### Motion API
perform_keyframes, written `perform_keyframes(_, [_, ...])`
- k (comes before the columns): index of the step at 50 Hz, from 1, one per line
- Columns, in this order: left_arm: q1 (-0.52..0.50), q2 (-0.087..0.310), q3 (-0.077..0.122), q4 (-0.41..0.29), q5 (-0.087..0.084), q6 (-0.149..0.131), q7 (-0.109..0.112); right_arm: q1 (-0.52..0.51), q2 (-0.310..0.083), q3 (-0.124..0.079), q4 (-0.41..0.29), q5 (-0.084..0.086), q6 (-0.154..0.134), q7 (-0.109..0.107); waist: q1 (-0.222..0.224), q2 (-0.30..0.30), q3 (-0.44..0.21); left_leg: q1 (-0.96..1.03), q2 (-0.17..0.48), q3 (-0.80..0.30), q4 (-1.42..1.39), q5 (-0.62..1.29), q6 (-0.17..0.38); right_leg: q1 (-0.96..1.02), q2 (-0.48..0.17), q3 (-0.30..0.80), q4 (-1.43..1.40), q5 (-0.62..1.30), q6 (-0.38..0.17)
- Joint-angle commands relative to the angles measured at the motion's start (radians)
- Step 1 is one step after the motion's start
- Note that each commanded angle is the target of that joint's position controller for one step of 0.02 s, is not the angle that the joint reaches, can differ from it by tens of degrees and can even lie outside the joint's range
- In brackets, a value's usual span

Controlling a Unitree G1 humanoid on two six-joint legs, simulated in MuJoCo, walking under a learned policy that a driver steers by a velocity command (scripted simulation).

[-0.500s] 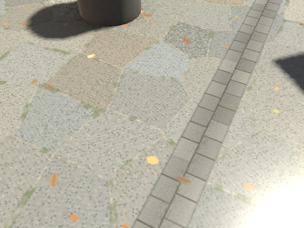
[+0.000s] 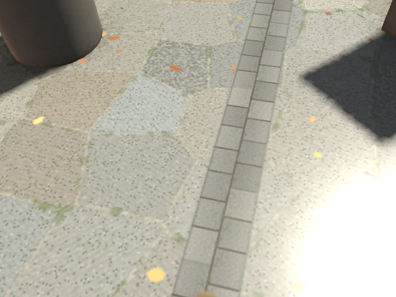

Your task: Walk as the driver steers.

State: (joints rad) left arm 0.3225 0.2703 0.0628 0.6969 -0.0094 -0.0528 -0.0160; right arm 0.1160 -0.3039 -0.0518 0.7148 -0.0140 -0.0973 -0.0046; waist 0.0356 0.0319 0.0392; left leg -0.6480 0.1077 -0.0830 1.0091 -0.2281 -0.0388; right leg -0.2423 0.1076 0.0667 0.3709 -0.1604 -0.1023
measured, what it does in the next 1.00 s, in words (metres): walks ahead, turning right: left foot, then right foot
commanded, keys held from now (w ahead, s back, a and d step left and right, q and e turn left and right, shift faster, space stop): w+e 0.54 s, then w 0.46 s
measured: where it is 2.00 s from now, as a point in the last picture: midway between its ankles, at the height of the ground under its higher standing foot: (298, 157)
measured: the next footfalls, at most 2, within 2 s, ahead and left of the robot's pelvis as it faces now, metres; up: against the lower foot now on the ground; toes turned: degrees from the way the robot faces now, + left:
left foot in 0.24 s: +0.33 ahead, +0.14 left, +0.00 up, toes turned -13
right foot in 0.76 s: +0.52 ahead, -0.20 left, +0.00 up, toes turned -26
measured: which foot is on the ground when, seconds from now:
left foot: up 0.00-0.22, down 0.24-0.78, up 0.80-1.00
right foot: down 0.00-0.26, up 0.28-0.74, down 0.76-1.00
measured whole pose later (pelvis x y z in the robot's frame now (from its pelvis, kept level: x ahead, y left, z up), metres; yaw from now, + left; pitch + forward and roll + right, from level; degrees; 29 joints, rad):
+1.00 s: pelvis +0.51 -0.11 +0.00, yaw -26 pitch +1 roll -1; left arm 0.31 0.26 0.06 0.71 0.00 -0.07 -0.03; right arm 0.18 -0.32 -0.05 0.82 0.01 -0.08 0.01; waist 0.02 0.04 0.03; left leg -0.60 0.13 -0.03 1.07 -0.26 -0.01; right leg -0.19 0.07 -0.03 0.34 -0.16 -0.08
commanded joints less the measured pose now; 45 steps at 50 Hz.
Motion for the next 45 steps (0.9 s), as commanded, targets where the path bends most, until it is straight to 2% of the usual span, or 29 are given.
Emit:
perform_keyframes(1, [-0.022,0.168,0.046,-0.071,-0.007,-0.015,0.022,-0.031,-0.047,-0.010,-0.060,-0.003,0.000,-0.004,-0.019,-0.091,-0.060,0.028,-0.032,0.026,-0.188,0.174,-0.030,-0.002,-0.209,0.186,-0.137,0.227,-0.157])
perform_keyframes(4, [0.014,0.176,0.049,-0.057,-0.012,-0.006,0.030,-0.132,-0.037,-0.003,-0.081,0.009,-0.010,0.010,0.024,-0.121,-0.047,0.095,-0.080,0.031,-0.386,0.298,-0.030,-0.009,-0.192,0.195,-0.119,0.116,-0.123])
perform_keyframes(6, [0.041,0.180,0.051,-0.043,-0.016,-0.002,0.030,-0.172,-0.053,-0.007,-0.095,0.018,-0.019,0.019,0.039,-0.129,-0.042,0.120,-0.095,0.019,-0.444,0.306,-0.022,0.019,-0.215,0.244,-0.090,0.079,-0.118])
perform_keyframes(8, [0.051,0.170,0.050,-0.037,-0.018,0.005,0.034,-0.174,-0.079,-0.018,-0.101,0.021,-0.028,0.027,0.032,-0.136,-0.043,0.142,-0.104,-0.002,-0.499,0.260,-0.004,0.074,-0.236,0.307,-0.038,0.050,-0.107])
perform_keyframes(10, [0.034,0.171,0.052,-0.039,-0.015,0.011,0.037,-0.131,-0.102,-0.030,-0.094,0.024,-0.038,0.030,0.001,-0.165,-0.047,0.203,-0.108,-0.002,-0.523,0.173,0.025,0.104,-0.250,0.360,0.019,0.066,-0.090])
perform_keyframes(11, [0.016,0.157,0.048,-0.045,-0.014,0.014,0.037,-0.064,-0.110,-0.040,-0.075,0.024,-0.043,0.027,-0.037,-0.172,-0.065,0.292,-0.113,0.016,-0.562,0.168,0.046,0.097,-0.230,0.361,0.068,0.089,-0.073])
perform_keyframes(12, [0.009,0.120,0.035,-0.055,-0.010,0.013,0.034,0.035,-0.138,-0.055,-0.056,0.013,-0.048,0.020,-0.086,-0.155,-0.135,0.463,-0.073,-0.003,-0.573,0.164,0.081,0.058,-0.179,0.324,0.192,0.120,-0.041])
perform_keyframes(13, [0.020,0.058,0.012,-0.074,0.007,0.010,0.032,0.187,-0.195,-0.070,-0.044,-0.001,-0.048,0.011,-0.141,-0.030,-0.275,0.723,0.105,-0.178,-0.564,0.097,0.143,-0.071,-0.109,0.229,0.479,-0.039,-0.001])
perform_keyframes(14, [0.169,0.016,-0.002,-0.100,-0.027,0.001,0.031,0.263,-0.266,-0.087,-0.004,-0.005,-0.033,0.017,-0.069,0.327,-0.371,1.011,0.312,-0.658,-0.658,-0.121,0.313,-0.437,0.013,0.115,0.791,-0.447,0.064])
perform_keyframes(15, [0.147,0.130,0.017,-0.071,-0.037,0.002,0.036,0.235,-0.166,-0.068,-0.021,0.018,-0.029,0.022,-0.097,0.202,-0.291,0.961,0.312,-0.712,-0.711,-0.347,0.290,-0.560,-0.075,0.138,0.916,-0.401,0.077])
perform_keyframes(16, [0.029,0.182,0.033,-0.083,-0.027,0.008,0.036,0.195,-0.108,-0.052,-0.031,0.020,-0.023,0.017,-0.125,0.106,-0.170,0.840,0.265,-0.542,-0.722,-0.308,0.242,-0.578,-0.108,0.115,0.940,-0.304,0.081])
perform_keyframes(17, [-0.023,0.170,0.033,-0.094,-0.015,0.013,0.037,0.143,-0.090,-0.041,-0.036,0.009,-0.016,0.016,-0.107,0.039,-0.103,0.718,0.221,-0.409,-0.734,-0.167,0.217,-0.539,-0.142,0.086,0.921,-0.233,0.086])
perform_keyframes(18, [-0.053,0.156,0.035,-0.107,-0.005,0.013,0.032,0.116,-0.069,-0.034,-0.028,0.005,-0.012,0.014,-0.090,0.041,-0.053,0.634,0.186,-0.321,-0.755,-0.059,0.214,-0.520,-0.167,0.086,0.878,-0.187,0.088])
perform_keyframes(20, [-0.037,0.118,0.033,-0.110,-0.020,0.020,0.020,0.102,-0.052,-0.029,-0.014,0.002,-0.017,0.011,-0.060,0.090,-0.037,0.554,0.136,-0.183,-0.798,0.046,0.200,-0.452,-0.201,0.064,0.829,-0.146,0.088])
perform_keyframes(22, [-0.054,0.087,0.026,-0.122,-0.019,0.029,0.016,0.113,-0.071,-0.035,0.007,0.009,-0.024,0.011,-0.057,0.079,-0.025,0.538,0.138,-0.104,-0.827,0.134,0.217,-0.473,-0.210,0.044,0.792,-0.119,0.096])
perform_keyframes(24, [-0.092,0.075,0.021,-0.139,-0.013,0.031,0.015,0.123,-0.099,-0.044,0.027,0.008,-0.025,0.009,-0.059,0.053,-0.017,0.554,0.152,-0.046,-0.841,0.226,0.232,-0.512,-0.218,0.043,0.724,-0.066,0.108])
perform_keyframes(28, [-0.179,0.057,0.010,-0.154,-0.012,0.020,-0.003,0.132,-0.123,-0.046,0.054,0.011,-0.013,0.005,-0.087,0.034,-0.007,0.581,0.127,0.092,-0.845,0.317,0.210,-0.482,-0.213,0.003,0.509,0.124,0.106])
perform_keyframes(31, [-0.282,0.027,-0.005,-0.181,-0.012,0.007,-0.021,0.191,-0.143,-0.045,0.090,0.023,-0.002,0.007,-0.124,0.017,0.025,0.601,0.130,0.139,-0.849,0.318,0.204,-0.425,-0.185,-0.050,0.349,0.173,0.087])
perform_keyframes(34, [-0.340,0.042,-0.003,-0.212,-0.015,0.001,-0.035,0.233,-0.169,-0.050,0.124,0.042,0.015,0.011,-0.123,0.027,0.053,0.685,0.172,0.143,-0.824,0.390,0.202,-0.411,-0.162,-0.078,0.255,0.090,0.053])
perform_keyframes(36, [-0.304,0.075,0.012,-0.213,-0.006,0.001,-0.037,0.229,-0.196,-0.055,0.136,0.050,0.026,0.007,-0.074,0.060,0.014,0.732,0.182,0.165,-0.726,0.678,0.186,-0.307,-0.116,-0.117,0.211,0.001,0.015])
perform_keyframes(37, [-0.208,0.106,0.031,-0.189,-0.001,0.002,-0.034,0.219,-0.207,-0.056,0.141,0.052,0.032,0.003,-0.008,0.070,-0.050,0.727,0.167,0.195,-0.602,0.836,0.168,-0.161,-0.081,-0.140,0.171,0.010,-0.011])
perform_keyframes(38, [-0.051,0.152,0.058,-0.141,-0.001,0.006,-0.024,0.219,-0.192,-0.047,0.141,0.049,0.035,-0.002,0.072,0.055,-0.140,0.643,0.131,0.234,-0.417,0.868,0.140,0.084,-0.053,-0.147,0.129,0.081,-0.041])
perform_keyframes(39, [0.122,0.230,0.083,-0.106,0.002,0.016,-0.005,0.219,-0.141,-0.024,0.113,0.020,0.028,-0.005,0.135,-0.050,-0.269,0.387,0.085,0.246,-0.106,0.526,0.100,0.418,-0.218,0.070,0.179,0.147,-0.096])
perform_keyframes(40, [0.106,0.308,0.083,-0.104,0.001,0.011,-0.003,0.336,-0.017,0.017,0.087,0.006,0.007,0.011,0.022,-0.296,-0.408,0.029,-0.101,0.155,0.228,-0.335,0.050,0.670,-0.474,0.599,0.063,-0.030,-0.266])
perform_keyframes(41, [0.125,0.210,0.060,-0.110,0.002,0.003,-0.008,0.249,-0.124,-0.008,0.103,0.040,-0.014,0.022,0.091,-0.173,-0.436,-0.054,-0.079,-0.005,0.331,-0.355,0.060,0.650,-0.483,0.665,-0.018,-0.088,-0.254])
perform_keyframes(42, [0.072,0.181,0.046,-0.099,0.006,-0.005,-0.011,0.150,-0.146,-0.017,0.060,0.066,-0.023,0.025,0.083,-0.158,-0.269,-0.122,-0.041,0.013,0.333,-0.275,0.068,0.526,-0.443,0.493,-0.034,0.003,-0.212])
perform_keyframes(43, [0.010,0.160,0.038,-0.094,0.001,-0.011,-0.011,0.118,-0.128,-0.012,0.056,0.055,-0.026,0.019,0.044,-0.094,-0.182,-0.101,0.001,0.024,0.267,-0.184,0.069,0.382,-0.396,0.369,-0.047,0.111,-0.181])
perform_keyframes(44, [-0.041,0.132,0.031,-0.095,0.005,-0.015,-0.014,0.111,-0.123,-0.015,0.061,0.036,-0.023,0.014,0.009,-0.081,-0.128,-0.059,0.025,0.029,0.207,-0.131,0.061,0.267,-0.360,0.288,-0.073,0.193,-0.165])
perform_keyframes(45, [-0.070,0.107,0.023,-0.098,0.014,-0.020,-0.015,0.142,-0.117,-0.017,0.070,0.032,-0.012,0.015,-0.027,-0.092,-0.115,0.004,0.044,0.018,0.180,-0.090,0.056,0.191,-0.335,0.240,-0.108,0.227,-0.159])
